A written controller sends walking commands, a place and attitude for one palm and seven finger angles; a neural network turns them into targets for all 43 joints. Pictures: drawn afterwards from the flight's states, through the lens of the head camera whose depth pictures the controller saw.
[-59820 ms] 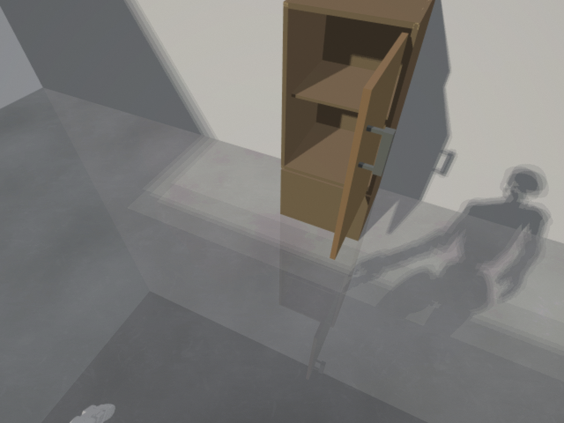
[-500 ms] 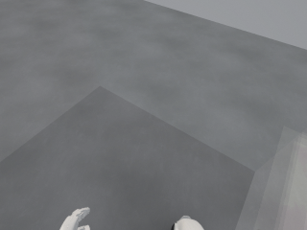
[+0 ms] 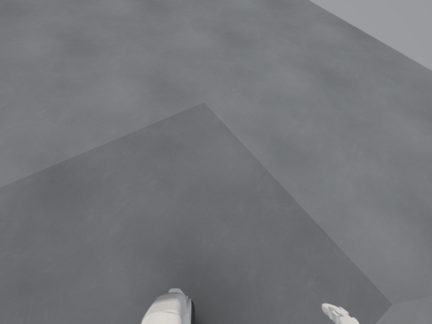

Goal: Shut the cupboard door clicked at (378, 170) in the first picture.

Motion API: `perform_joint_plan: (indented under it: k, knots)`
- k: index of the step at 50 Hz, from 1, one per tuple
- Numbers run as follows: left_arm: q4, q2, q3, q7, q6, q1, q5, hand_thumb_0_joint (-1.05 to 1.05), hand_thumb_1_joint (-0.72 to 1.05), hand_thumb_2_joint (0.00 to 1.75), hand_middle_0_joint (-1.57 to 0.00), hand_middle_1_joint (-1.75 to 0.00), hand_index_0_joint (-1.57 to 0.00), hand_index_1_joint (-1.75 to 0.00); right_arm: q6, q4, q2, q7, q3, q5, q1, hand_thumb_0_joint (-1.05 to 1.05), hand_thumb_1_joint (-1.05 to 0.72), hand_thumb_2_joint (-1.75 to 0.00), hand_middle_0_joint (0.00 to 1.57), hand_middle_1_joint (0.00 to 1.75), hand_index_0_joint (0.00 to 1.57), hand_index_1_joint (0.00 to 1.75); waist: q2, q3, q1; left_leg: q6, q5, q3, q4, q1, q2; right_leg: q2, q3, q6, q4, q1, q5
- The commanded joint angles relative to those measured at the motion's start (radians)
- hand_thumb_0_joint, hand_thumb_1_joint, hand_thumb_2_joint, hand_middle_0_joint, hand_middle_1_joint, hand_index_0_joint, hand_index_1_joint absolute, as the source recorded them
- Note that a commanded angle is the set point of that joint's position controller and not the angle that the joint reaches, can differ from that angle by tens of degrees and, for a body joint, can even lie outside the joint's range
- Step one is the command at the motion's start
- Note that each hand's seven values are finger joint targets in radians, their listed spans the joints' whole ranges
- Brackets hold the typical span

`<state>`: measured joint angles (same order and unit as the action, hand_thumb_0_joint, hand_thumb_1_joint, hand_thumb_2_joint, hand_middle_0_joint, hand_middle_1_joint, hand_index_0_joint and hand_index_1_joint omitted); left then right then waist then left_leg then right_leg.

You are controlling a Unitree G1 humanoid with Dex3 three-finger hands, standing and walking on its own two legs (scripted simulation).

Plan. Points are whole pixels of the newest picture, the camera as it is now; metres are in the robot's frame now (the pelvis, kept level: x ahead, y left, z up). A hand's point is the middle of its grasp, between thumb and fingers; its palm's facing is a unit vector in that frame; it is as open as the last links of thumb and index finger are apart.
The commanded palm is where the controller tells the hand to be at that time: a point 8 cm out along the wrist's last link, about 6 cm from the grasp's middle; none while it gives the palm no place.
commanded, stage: turn to face it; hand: left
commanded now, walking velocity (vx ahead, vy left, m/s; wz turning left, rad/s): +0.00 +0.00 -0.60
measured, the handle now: out of the picture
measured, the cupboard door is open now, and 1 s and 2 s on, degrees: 23 23 23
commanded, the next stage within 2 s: none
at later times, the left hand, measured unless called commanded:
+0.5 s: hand (112, 303) +0.16 +0.22 -0.16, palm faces -0.15 -0.97 -0.21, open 7.4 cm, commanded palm none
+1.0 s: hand (167, 269) +0.23 +0.12 -0.15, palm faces -0.46 -0.86 -0.23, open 7.4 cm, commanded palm none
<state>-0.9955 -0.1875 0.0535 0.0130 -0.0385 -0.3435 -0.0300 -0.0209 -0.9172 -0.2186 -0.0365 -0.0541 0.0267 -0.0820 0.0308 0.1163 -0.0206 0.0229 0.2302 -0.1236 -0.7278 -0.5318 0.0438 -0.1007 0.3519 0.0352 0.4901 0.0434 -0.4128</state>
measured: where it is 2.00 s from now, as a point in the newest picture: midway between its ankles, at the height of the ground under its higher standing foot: outside the picture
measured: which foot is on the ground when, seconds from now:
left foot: up 0.00-0.02, down 0.04-0.68, up 0.70-1.00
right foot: down 0.00-0.04, up 0.06-0.66, down 0.68-1.00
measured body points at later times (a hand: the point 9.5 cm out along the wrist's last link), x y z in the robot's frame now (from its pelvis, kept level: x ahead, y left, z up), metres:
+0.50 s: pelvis +0.06 +0.03 +0.01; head +0.10 +0.04 +0.46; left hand +0.17 +0.27 -0.14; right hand +0.10 -0.23 -0.12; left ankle +0.11 +0.08 -0.73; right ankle +0.01 -0.12 -0.66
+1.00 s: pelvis +0.07 -0.01 +0.01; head +0.11 -0.03 +0.46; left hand +0.26 +0.17 -0.13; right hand +0.01 -0.27 -0.13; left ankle +0.15 +0.10 -0.69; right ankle -0.01 -0.09 -0.73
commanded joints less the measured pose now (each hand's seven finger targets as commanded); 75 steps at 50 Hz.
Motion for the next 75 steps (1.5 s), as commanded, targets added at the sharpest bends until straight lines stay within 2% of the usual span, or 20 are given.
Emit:
perform_joint_plan:
  k: [1,2,4,8,15,31,32,34,38,48,51,52,54,58,67,70,71,72,73,75]
  knots:
    - [0.081,-0.112,0.019,0.014,-0.006,-0.069,0.026,0.00,0.90,0.90,-0.20,-0.30,-0.20,-0.30,0.043,0.003,-0.172,0.022,-0.017,0.016,-0.297,0.00,-0.90,-0.90,0.20,0.30,0.20,0.30,-0.214,-0.313,0.112,0.112,-0.651,0.285,0.193,0.620,0.193,-0.072,-0.083,-0.008,0.432,0.283,0.320]
    - [0.087,-0.070,-0.008,0.019,0.003,-0.085,0.034,0.00,0.90,0.90,-0.20,-0.30,-0.20,-0.30,0.044,-0.007,-0.247,0.042,-0.026,-0.001,-0.348,0.00,-0.90,-0.90,0.20,0.30,0.20,0.30,-0.346,-0.419,0.121,0.236,-1.043,0.493,0.238,0.711,0.395,0.034,-0.205,0.007,0.656,0.396,-0.294]
    - [0.089,-0.055,-0.013,0.033,0.025,-0.041,0.026,0.00,0.90,0.90,-0.20,-0.30,-0.20,-0.30,0.040,0.031,-0.191,0.063,-0.002,-0.005,-0.205,0.00,-0.90,-0.90,0.20,0.30,0.20,0.30,-0.142,-0.294,0.064,0.226,-0.732,0.364,0.309,0.510,0.376,0.004,-0.333,-0.023,0.707,0.394,-0.225]
    - [0.040,-0.071,0.009,0.012,0.067,-0.021,0.011,0.00,0.90,0.90,-0.20,-0.30,-0.20,-0.30,0.040,0.050,-0.118,0.076,0.024,-0.002,-0.063,0.00,-0.90,-0.90,0.20,0.30,0.20,0.30,-0.162,-0.151,0.019,0.125,-0.319,0.217,0.430,0.304,0.297,0.004,-0.388,-0.007,0.644,0.381,-0.052]
    - [0.088,-0.079,0.054,-0.015,0.107,0.019,0.003,0.00,0.90,0.90,-0.20,-0.30,-0.20,-0.30,0.022,0.049,-0.127,0.075,-0.003,-0.004,-0.052,0.00,-0.90,-0.90,0.20,0.30,0.20,0.30,-0.121,-0.118,0.007,0.111,0.037,0.130,0.510,0.268,0.319,0.020,-0.348,0.017,0.682,0.472,0.048]
    - [0.172,-0.084,0.049,-0.031,0.092,0.104,0.003,0.00,0.90,0.90,-0.20,-0.30,-0.20,-0.30,0.017,0.002,-0.185,0.058,-0.043,0.000,-0.148,0.00,-0.90,-0.90,0.20,0.30,0.20,0.30,-0.182,-0.203,0.021,0.073,-0.213,-0.055,0.290,0.379,0.363,0.061,-0.235,-0.027,0.104,0.245,0.109]
    - [0.159,-0.109,0.055,-0.028,0.088,0.057,0.002,0.00,0.90,0.90,-0.20,-0.30,-0.20,-0.30,0.015,0.009,-0.183,0.056,-0.045,-0.004,-0.134,0.00,-0.90,-0.90,0.20,0.30,0.20,0.30,-0.133,-0.215,-0.007,0.035,-0.152,-0.086,0.207,0.315,0.335,0.050,-0.256,-0.044,-0.006,0.147,0.209]
    - [0.157,-0.272,0.076,-0.006,0.063,0.025,-0.012,0.00,0.90,0.90,-0.20,-0.30,-0.20,-0.30,0.005,0.081,-0.069,0.043,-0.021,-0.011,-0.093,0.00,-0.90,-0.90,0.20,0.30,0.20,0.30,0.300,-0.158,-0.047,-0.086,0.388,-0.122,-0.201,-0.062,0.079,-0.273,-0.740,-0.205,-0.205,0.033,0.550]
    - [0.175,-0.214,0.060,0.014,0.063,0.128,0.009,0.00,0.90,0.90,-0.20,-0.30,-0.20,-0.30,-0.018,0.078,-0.110,0.058,-0.025,-0.005,-0.072,0.00,-0.90,-0.90,0.20,0.30,0.20,0.30,0.169,-0.112,0.006,-0.100,0.209,0.114,-0.455,-0.187,0.074,-0.186,-0.618,-0.221,-0.155,0.040,0.623]
    - [0.173,-0.236,0.072,0.000,0.061,0.125,0.004,0.00,0.90,0.90,-0.20,-0.30,-0.20,-0.30,0.000,0.098,-0.082,0.065,-0.015,-0.018,-0.074,0.00,-0.90,-0.90,0.20,0.30,0.20,0.30,0.108,-0.149,0.000,-0.115,0.200,0.090,-0.073,0.034,0.006,-0.136,-0.650,-0.238,-0.061,0.051,0.735]
    - [0.183,-0.226,0.072,-0.003,0.071,0.181,0.011,0.00,0.90,0.90,-0.20,-0.30,-0.20,-0.30,0.010,0.077,-0.089,0.070,-0.014,-0.022,-0.152,0.00,-0.90,-0.90,0.20,0.30,0.20,0.30,0.120,-0.148,0.043,-0.103,0.024,0.080,0.196,0.256,-0.022,-0.070,-0.657,-0.166,0.009,0.191,0.640]
    - [0.190,-0.196,0.065,-0.004,0.075,0.190,0.018,0.00,0.90,0.90,-0.20,-0.30,-0.20,-0.30,0.019,0.063,-0.118,0.073,-0.020,-0.020,-0.193,0.00,-0.90,-0.90,0.20,0.30,0.20,0.30,0.057,-0.170,0.064,-0.094,-0.080,0.100,0.321,0.395,0.021,-0.012,-0.614,-0.117,0.066,0.277,0.523]
    - [0.219,-0.125,0.044,-0.016,0.077,0.162,0.027,0.00,0.90,0.90,-0.20,-0.30,-0.20,-0.30,0.027,0.073,-0.257,0.077,-0.044,-0.004,-0.253,0.00,-0.90,-0.90,0.20,0.30,0.20,0.30,-0.336,-0.224,0.070,0.092,-0.404,0.452,0.395,0.526,0.413,0.159,-0.392,-0.010,0.450,0.487,-0.222]
    - [0.205,-0.155,0.066,-0.041,0.094,0.192,0.010,0.00,0.90,0.90,-0.20,-0.30,-0.20,-0.30,0.025,0.123,-0.198,0.084,-0.018,0.009,-0.121,0.00,-0.90,-0.90,0.20,0.30,0.20,0.30,-0.235,-0.130,0.031,0.129,-0.321,0.289,0.410,0.358,0.341,0.076,-0.397,0.014,0.711,0.498,-0.116]
    - [0.229,-0.109,0.042,-0.059,0.094,0.223,0.012,0.00,0.90,0.90,-0.20,-0.30,-0.20,-0.30,0.013,0.095,-0.232,0.066,-0.044,0.005,-0.145,0.00,-0.90,-0.90,0.20,0.30,0.20,0.30,-0.255,-0.188,0.056,0.097,-0.391,0.060,0.299,0.438,0.319,0.091,-0.251,0.005,0.276,0.334,-0.024]
    - [0.203,-0.144,0.052,-0.055,0.084,0.132,0.010,0.00,0.90,0.90,-0.20,-0.30,-0.20,-0.30,0.007,0.100,-0.235,0.059,-0.049,-0.003,-0.105,0.00,-0.90,-0.90,0.20,0.30,0.20,0.30,-0.198,-0.202,-0.004,0.023,-0.275,-0.007,0.156,0.330,0.279,0.105,-0.240,-0.023,0.009,0.130,0.200]
    - [0.184,-0.215,0.064,-0.047,0.074,0.063,0.003,0.00,0.90,0.90,-0.20,-0.30,-0.20,-0.30,0.006,0.114,-0.197,0.055,-0.045,-0.012,-0.091,0.00,-0.90,-0.90,0.20,0.30,0.20,0.30,-0.033,-0.221,-0.041,-0.036,-0.096,-0.046,0.007,0.210,0.214,-0.003,-0.379,-0.060,-0.115,-0.001,0.332]
    - [0.174,-0.326,0.085,-0.031,0.063,0.027,-0.006,0.00,0.90,0.90,-0.20,-0.30,-0.20,-0.30,0.004,0.166,-0.111,0.051,-0.021,-0.014,-0.037,0.00,-0.90,-0.90,0.20,0.30,0.20,0.30,0.305,-0.180,-0.075,-0.099,0.402,-0.079,-0.230,-0.075,0.045,-0.248,-0.747,-0.172,-0.165,-0.086,0.636]
    - [0.163,-0.349,0.084,-0.018,0.065,-0.006,0.008,0.00,0.90,0.90,-0.20,-0.30,-0.20,-0.30,-0.011,0.178,-0.146,0.063,-0.014,-0.013,-0.017,0.00,-0.90,-0.90,0.20,0.30,0.20,0.30,0.263,-0.186,-0.087,-0.095,0.430,0.069,-0.392,-0.098,0.044,-0.316,-0.785,-0.258,-0.165,-0.017,0.717]
    - [0.182,-0.283,0.080,-0.001,0.067,0.083,0.008,0.00,0.90,0.90,-0.20,-0.30,-0.20,-0.30,-0.013,0.154,-0.130,0.069,-0.017,-0.012,-0.010,0.00,-0.90,-0.90,0.20,0.30,0.20,0.30,0.231,-0.139,-0.036,-0.097,0.315,0.132,-0.467,-0.173,0.071,-0.224,-0.717,-0.249,-0.141,-0.016,0.701]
